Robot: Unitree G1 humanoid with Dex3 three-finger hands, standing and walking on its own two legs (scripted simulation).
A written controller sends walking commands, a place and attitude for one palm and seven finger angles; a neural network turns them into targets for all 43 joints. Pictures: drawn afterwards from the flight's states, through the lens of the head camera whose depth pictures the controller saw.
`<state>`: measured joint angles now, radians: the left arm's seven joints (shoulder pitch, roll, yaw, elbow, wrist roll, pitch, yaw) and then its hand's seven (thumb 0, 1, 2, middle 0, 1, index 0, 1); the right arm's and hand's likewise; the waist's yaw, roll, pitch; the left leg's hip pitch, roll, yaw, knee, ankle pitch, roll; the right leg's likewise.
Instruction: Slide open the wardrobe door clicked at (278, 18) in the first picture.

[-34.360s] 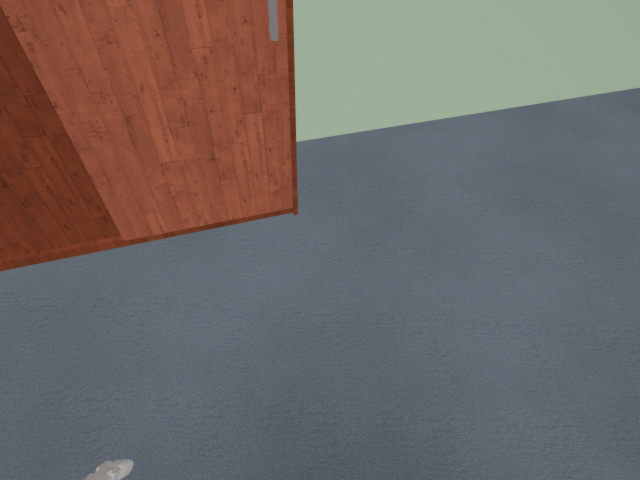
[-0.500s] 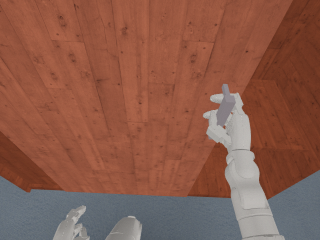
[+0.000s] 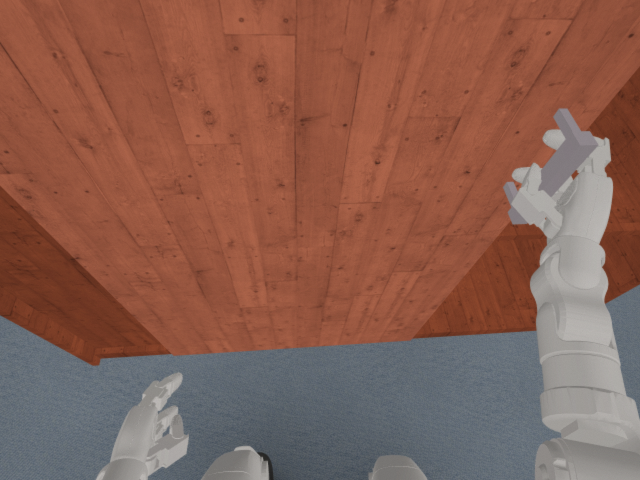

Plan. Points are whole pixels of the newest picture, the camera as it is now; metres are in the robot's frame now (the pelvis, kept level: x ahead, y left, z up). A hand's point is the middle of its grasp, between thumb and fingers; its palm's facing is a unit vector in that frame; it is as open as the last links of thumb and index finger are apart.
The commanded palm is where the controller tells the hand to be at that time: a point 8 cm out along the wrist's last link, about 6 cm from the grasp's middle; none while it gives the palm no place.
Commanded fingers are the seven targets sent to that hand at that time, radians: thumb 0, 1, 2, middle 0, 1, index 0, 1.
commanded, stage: step sideways, sliding the door along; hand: right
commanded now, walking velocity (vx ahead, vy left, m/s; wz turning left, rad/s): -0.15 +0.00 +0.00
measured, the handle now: (540, 170) +0.43 -0.30 +0.11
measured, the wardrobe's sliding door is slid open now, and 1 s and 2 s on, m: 0.46 0.46 0.46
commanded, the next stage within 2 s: stop walking and hold the door there in 0.26 s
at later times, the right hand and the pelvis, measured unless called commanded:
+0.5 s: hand (533, 201) +0.38 -0.27 +0.11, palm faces +0.30 +0.92 -0.24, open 6.1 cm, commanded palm +0.35 -0.28 +0.11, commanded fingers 0.00 -0.90 -0.90 0.45 1.40 0.45 1.40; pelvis +0.04 -0.03 +0.02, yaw -1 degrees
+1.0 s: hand (532, 199) +0.39 -0.27 +0.11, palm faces +0.34 +0.92 -0.21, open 6.0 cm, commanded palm +0.35 -0.29 +0.11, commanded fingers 0.00 -0.90 -0.90 0.45 1.40 0.45 1.40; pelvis +0.04 -0.04 +0.01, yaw +1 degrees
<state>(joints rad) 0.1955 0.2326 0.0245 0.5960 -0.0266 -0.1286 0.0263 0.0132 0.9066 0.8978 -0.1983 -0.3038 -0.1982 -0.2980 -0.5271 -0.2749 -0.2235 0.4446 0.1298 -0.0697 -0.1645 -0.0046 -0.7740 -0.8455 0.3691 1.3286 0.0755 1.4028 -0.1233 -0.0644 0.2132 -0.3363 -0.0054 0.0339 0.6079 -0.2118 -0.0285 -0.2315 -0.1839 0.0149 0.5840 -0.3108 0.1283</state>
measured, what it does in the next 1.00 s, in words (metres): steps on the spot: right foot, then left foot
